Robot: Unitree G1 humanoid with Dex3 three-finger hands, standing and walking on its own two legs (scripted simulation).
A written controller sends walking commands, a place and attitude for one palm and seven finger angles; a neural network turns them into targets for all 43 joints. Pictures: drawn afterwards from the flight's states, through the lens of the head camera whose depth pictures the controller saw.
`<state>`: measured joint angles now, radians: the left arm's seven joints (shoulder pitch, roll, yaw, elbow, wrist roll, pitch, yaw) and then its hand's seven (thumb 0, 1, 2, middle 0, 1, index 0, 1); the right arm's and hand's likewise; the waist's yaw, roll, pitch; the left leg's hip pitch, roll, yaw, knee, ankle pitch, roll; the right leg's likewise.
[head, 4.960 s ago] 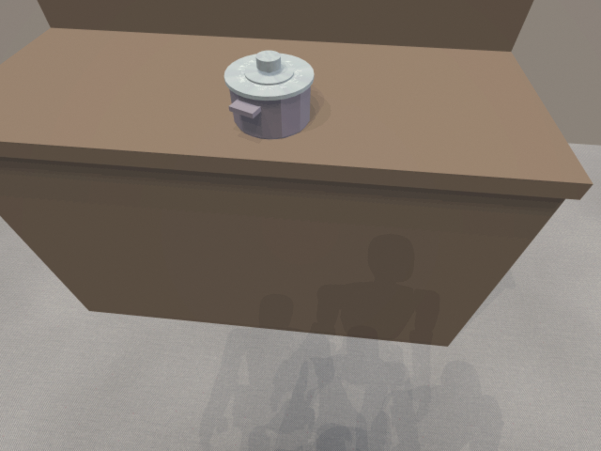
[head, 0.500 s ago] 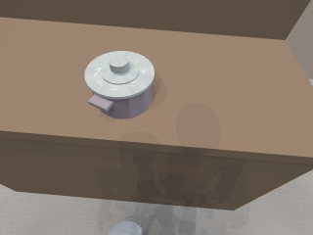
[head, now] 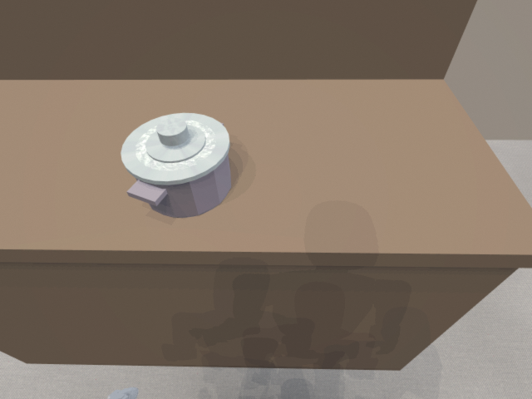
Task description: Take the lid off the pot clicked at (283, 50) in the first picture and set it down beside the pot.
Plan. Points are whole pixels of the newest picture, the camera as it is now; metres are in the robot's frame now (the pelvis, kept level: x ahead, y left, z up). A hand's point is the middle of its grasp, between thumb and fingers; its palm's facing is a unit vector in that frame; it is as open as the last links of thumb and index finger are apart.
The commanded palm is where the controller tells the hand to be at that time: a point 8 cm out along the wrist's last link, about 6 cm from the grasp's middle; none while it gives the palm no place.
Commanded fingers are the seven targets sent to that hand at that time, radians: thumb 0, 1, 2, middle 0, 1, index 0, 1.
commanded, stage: come to a stop and stand still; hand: left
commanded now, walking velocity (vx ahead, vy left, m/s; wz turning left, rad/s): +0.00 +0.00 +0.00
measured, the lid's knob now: (172, 131) +0.46 +0.16 +0.17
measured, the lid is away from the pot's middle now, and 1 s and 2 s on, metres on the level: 0.00 0.00 0.00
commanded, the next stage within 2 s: look again from close up in 0.30 s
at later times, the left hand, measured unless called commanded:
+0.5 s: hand out of the picture +0.02 +0.18 -0.17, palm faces +0.01 -0.98 -0.20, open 7.3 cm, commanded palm none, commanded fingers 0.00 0.90 0.90 -0.20 -0.30 -0.20 -0.30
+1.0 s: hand out of the picture -0.02 +0.19 -0.17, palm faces +0.02 -0.98 -0.18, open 7.4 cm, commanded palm none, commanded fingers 0.00 0.90 0.90 -0.20 -0.30 -0.20 -0.30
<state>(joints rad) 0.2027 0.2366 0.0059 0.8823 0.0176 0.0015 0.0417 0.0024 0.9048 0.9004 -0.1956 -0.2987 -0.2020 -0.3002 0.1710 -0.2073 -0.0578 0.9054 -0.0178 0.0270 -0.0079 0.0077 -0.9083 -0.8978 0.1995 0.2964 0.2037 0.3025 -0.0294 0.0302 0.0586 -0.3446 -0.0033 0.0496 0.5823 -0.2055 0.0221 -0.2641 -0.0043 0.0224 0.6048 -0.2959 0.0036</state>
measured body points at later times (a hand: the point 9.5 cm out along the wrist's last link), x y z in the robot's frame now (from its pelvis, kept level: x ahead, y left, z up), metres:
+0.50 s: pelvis +0.00 +0.01 +0.00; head +0.02 +0.01 +0.45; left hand +0.02 +0.23 -0.15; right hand -0.02 -0.20 -0.16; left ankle +0.06 +0.10 -0.73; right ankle +0.02 -0.13 -0.73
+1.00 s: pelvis +0.01 +0.02 +0.01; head +0.03 +0.02 +0.46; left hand -0.02 +0.24 -0.15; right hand +0.02 -0.21 -0.15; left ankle +0.06 +0.10 -0.73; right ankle +0.02 -0.13 -0.73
